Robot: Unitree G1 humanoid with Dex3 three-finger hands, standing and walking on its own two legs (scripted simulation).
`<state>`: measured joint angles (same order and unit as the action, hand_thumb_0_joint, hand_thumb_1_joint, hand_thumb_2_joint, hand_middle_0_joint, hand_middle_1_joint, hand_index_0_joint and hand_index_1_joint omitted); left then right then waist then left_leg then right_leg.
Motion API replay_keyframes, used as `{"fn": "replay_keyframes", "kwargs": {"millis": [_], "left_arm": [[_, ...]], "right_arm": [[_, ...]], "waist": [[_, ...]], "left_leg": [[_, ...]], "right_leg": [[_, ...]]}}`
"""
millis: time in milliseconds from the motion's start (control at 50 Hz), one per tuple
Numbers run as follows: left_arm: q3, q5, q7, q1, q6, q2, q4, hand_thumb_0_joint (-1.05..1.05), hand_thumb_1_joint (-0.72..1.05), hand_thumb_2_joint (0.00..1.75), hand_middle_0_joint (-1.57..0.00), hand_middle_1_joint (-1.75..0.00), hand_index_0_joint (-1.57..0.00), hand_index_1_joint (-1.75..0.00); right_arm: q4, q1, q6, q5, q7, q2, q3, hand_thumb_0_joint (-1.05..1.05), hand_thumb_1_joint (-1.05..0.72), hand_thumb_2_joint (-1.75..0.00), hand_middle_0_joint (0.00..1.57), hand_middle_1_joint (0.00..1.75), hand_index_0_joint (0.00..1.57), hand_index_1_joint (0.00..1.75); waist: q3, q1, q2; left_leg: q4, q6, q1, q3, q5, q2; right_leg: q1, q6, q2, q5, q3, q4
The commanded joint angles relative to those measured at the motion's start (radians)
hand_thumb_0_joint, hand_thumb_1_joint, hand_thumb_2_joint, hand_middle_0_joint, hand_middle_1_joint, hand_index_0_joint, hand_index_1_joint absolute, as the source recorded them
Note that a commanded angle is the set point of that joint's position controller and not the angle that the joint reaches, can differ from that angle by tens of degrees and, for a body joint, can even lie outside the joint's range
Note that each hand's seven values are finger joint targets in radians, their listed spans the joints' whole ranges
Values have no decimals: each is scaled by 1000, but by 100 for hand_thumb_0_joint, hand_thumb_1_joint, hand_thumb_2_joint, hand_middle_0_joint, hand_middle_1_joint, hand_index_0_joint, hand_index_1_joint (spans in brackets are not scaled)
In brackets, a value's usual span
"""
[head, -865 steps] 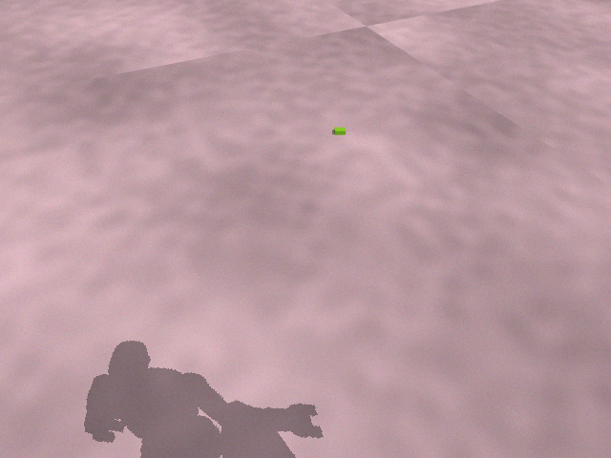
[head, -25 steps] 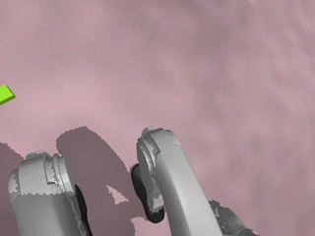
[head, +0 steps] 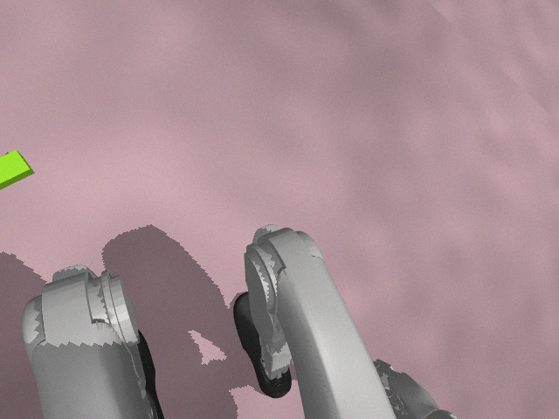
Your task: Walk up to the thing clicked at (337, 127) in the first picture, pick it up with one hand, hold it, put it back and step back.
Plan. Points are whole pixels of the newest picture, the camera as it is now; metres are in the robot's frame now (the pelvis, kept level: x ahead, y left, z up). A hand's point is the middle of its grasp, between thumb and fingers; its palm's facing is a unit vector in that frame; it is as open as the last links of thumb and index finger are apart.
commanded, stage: rise first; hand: left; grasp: from above
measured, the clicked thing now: (6, 171) +0.49 +0.31 -0.31
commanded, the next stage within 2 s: approach in 0.40 s
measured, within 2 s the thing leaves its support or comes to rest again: neither
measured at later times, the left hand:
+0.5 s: hand out of the picture +0.45 +0.36 -0.19, palm faces -0.31 -0.25 -0.92, open 10.2 cm
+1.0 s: hand out of the picture +0.52 +0.28 -0.15, palm faces -0.27 -0.20 -0.94, open 11.3 cm
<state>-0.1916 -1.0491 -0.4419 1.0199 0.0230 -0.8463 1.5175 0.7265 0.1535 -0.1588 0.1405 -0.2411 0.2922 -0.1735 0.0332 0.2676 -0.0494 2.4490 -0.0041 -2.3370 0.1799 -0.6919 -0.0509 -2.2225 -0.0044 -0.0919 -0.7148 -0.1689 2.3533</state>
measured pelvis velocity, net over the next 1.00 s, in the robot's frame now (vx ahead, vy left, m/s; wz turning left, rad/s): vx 0.00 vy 0.00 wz -0.02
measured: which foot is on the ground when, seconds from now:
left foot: down 0.00-1.00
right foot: down 0.00-1.00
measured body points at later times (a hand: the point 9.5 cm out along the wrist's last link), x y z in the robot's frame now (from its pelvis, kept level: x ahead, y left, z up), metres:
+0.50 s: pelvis +0.00 +0.00 +0.00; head +0.26 +0.10 +0.35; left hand +0.47 +0.37 -0.14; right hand +0.04 -0.25 -0.09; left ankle +0.07 +0.13 -0.29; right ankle +0.09 -0.11 -0.29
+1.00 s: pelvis +0.00 +0.00 +0.00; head +0.25 +0.07 +0.37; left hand +0.53 +0.28 -0.10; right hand +0.02 -0.26 -0.08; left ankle +0.07 +0.13 -0.29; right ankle +0.09 -0.11 -0.29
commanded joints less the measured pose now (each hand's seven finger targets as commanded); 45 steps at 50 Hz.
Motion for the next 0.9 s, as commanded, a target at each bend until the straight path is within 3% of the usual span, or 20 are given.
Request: {"fn": "replay_keyframes", "kwargs": {"millis": [0, 60, 100, 160, 340, 380, 440, 480, 540, 580, 620, 660, 720, 800, 820, 880], "left_arm": [[6, -2, -45, 299, -4, -244, -101, 0, -1, 52, -54, -66, -57, -63], [-7, 7, -56, 309, -7, -270, -93, 0, 1, 51, -54, -67, -58, -63], [-4, -2, -60, 316, -7, -279, -69, 0, 2, 49, -55, -67, -59, -63], [-19, -7, -65, 333, -6, -317, -73, 0, 2, 49, -55, -65, -59, -61], [-2, -10, -68, 321, 11, -306, -56, 0, 4, 48, -59, -61, -62, -58], [-24, 3, -72, 312, 14, -321, -78, 0, 5, 47, -59, -61, -62, -58], [-23, 0, -62, 301, 20, -319, -111, 0, 6, 46, -60, -60, -63, -57], [-19, 9, -54, 296, 17, -300, -123, 0, 1, 52, -61, -56, -60, -57], [31, 12, -37, 279, 14, -226, -105, 0, -3, 50, -47, -74, -53, -68], [53, 19, -38, 328, 5, -193, -128, 0, -5, 52, -46, -74, -51, -69], [103, 24, -44, 379, 3, -113, -124, 0, -8, 55, -44, -76, -49, -71], [118, 17, -62, 449, 3, -101, -118, 0, -7, 55, -44, -76, -50, -71], [139, 2, -91, 538, 12, -91, -86, 0, -10, 58, -43, -79, -48, -74], [96, -38, -135, 562, 63, -158, -24, 0, -14, 61, -42, -78, -46, -74], [68, -51, -145, 573, 75, -188, -38, 0, -14, 62, -43, -77, -46, -74], [62, -54, -145, 519, 127, -192, 32, 0, -12, 59, -44, -77, -47, -73]], "right_arm": [[7, 222, -3, 0, 6, 273, 79, 0, -90, -90, 20, 30, 20, 30], [3, 212, -10, 3, 8, 272, 70, 0, -90, -90, 20, 30, 20, 30], [4, 211, -14, 7, 8, 271, 64, 0, -90, -90, 20, 30, 20, 30], [-1, 204, -19, 6, 11, 270, 59, 0, -90, -90, 20, 30, 20, 30], [0, 199, -38, 8, 13, 279, 56, 0, -90, -90, 20, 30, 20, 30], [-2, 198, -39, 7, 10, 282, 56, 0, -90, -90, 20, 30, 20, 30], [2, 205, -38, 6, 5, 279, 61, 0, -91, -90, 20, 30, 20, 30], [1, 205, -35, 3, 2, 277, 65, 0, -91, -90, 20, 30, 20, 30], [8, 211, -35, 4, -3, 273, 74, 0, -90, -90, 20, 30, 20, 30], [25, 242, -38, 6, -5, 277, 77, 0, -90, -89, 20, 30, 20, 30], [23, 245, -44, 6, -8, 275, 77, 0, -90, -89, 20, 30, 20, 30], [35, 266, -51, 12, -9, 289, 77, 0, -90, -89, 20, 30, 20, 30], [45, 265, -58, 18, -5, 290, 70, 0, -90, -89, 20, 30, 20, 30], [46, 244, -57, 24, -3, 298, 58, 0, -90, -90, 20, 30, 20, 30], [39, 248, -55, 22, -4, 307, 55, 0, -90, -90, 20, 30, 20, 30], [16, 225, -44, 16, -9, 303, 47, 0, -90, -90, 20, 30, 20, 30]], "waist": [[-636, 33, 380], [-634, 16, 380], [-640, 30, 362], [-659, 23, 355], [-647, 32, 410], [-662, 15, 435], [-686, 12, 451], [-696, 16, 449], [-655, 30, 432], [-648, 61, 421], [-656, 84, 409], [-649, 112, 411], [-656, 125, 424], [-687, 85, 498], [-708, 83, 518], [-687, 81, 485]], "left_leg": [[-228, -23, 486, -62, 203, -9], [-227, -27, 472, -71, 181, -8], [-220, -30, 447, -72, 163, -7], [-212, -31, 445, -71, 159, -9], [-225, -20, 518, -56, 197, -13], [-234, -16, 522, -57, 210, -13], [-232, -14, 550, -59, 242, -15], [-231, -14, 541, -60, 242, -13], [-235, -16, 515, -56, 216, -13], [-228, -17, 516, -50, 220, -15], [-227, -14, 531, -43, 215, -16], [-223, -14, 536, -38, 212, -17], [-223, -12, 528, -45, 181, -15], [-248, -2, 565, -57, 183, -15], [-257, 0, 572, -57, 196, -14], [-250, -16, 511, -74, 192, -7]], "right_leg": [[302, 37, -33, 279, -50, -232], [315, 34, -32, 258, -42, -245], [331, 32, -35, 243, -40, -247], [344, 30, -37, 233, -36, -249], [297, 38, -33, 267, -55, -223], [313, 39, -34, 277, -56, -221], [319, 40, -33, 304, -55, -215], [330, 39, -34, 307, -55, -218], [306, 39, -37, 288, -58, -227], [297, 38, -35, 296, -62, -230], [280, 39, -39, 298, -69, -227], [269, 35, -39, 299, -73, -235], [267, 36, -43, 278, -68, -245], [252, 44, -37, 272, -64, -228], [265, 44, -34, 281, -65, -222], [277, 41, -36, 283, -47, -239]]}}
